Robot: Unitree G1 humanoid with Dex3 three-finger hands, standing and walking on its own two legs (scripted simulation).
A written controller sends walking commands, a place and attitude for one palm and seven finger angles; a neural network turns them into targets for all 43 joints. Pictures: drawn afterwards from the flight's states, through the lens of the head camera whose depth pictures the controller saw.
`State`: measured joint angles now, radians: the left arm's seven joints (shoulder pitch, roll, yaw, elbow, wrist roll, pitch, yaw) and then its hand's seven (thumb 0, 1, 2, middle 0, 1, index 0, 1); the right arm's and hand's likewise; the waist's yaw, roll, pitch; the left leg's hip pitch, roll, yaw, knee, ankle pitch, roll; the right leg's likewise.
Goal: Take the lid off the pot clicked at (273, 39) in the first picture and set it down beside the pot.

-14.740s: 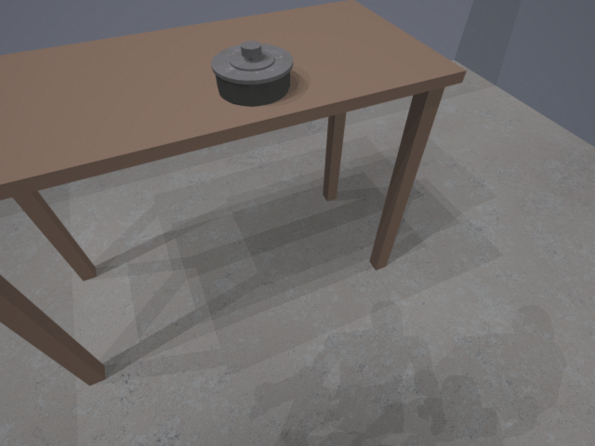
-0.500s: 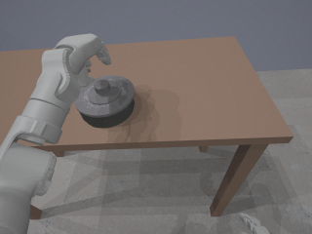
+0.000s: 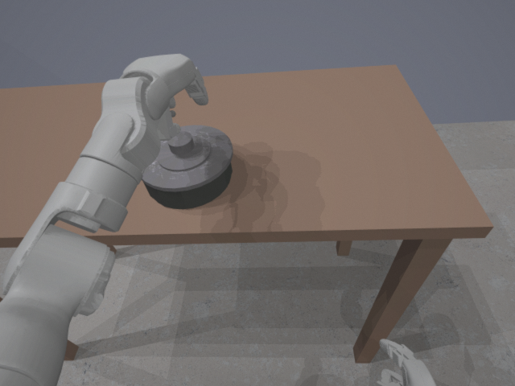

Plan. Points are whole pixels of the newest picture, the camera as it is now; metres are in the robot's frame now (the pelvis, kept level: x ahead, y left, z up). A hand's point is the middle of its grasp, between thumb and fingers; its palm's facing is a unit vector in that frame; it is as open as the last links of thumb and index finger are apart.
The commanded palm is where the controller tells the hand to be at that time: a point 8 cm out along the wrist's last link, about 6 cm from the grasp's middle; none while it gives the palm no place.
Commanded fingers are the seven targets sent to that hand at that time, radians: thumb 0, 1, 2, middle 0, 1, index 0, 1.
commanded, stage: move the open hand above the knob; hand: left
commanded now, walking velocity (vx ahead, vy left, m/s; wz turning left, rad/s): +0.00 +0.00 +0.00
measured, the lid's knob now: (181, 143) +0.47 +0.14 +0.15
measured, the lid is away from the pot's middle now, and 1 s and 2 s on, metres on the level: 0.00 0.00 0.00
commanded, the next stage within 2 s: lower the open fingers around the knob in 0.28 s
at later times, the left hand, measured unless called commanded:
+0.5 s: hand (166, 119) +0.44 +0.14 +0.22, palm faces -0.20 -0.06 -0.98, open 9.8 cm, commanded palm +0.41 +0.15 +0.28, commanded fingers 0.00 -0.36 1.67 -0.88 -0.08 -0.88 -0.08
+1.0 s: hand (178, 141) +0.44 +0.13 +0.18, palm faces -0.27 -0.06 -0.96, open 9.8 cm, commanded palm +0.42 +0.15 +0.24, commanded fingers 0.00 -0.36 1.67 -0.88 -0.08 -0.88 -0.08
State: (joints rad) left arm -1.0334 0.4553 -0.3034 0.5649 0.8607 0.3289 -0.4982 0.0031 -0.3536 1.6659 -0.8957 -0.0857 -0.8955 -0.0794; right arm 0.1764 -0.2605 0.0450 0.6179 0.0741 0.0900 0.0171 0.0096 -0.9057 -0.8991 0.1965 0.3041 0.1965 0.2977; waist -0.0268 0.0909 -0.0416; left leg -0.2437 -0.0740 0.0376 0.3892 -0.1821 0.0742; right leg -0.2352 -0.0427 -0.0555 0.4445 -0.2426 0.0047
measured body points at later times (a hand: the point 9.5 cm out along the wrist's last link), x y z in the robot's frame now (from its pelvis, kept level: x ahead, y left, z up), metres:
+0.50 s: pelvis +0.00 -0.01 +0.00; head +0.01 -0.04 +0.45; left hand +0.45 +0.14 +0.28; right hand +0.15 -0.26 -0.11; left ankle +0.01 +0.07 -0.74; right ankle -0.01 -0.12 -0.74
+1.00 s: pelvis +0.00 -0.01 +0.00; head +0.01 -0.05 +0.45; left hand +0.45 +0.13 +0.24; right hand +0.16 -0.25 -0.12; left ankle +0.01 +0.07 -0.74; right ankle -0.01 -0.12 -0.74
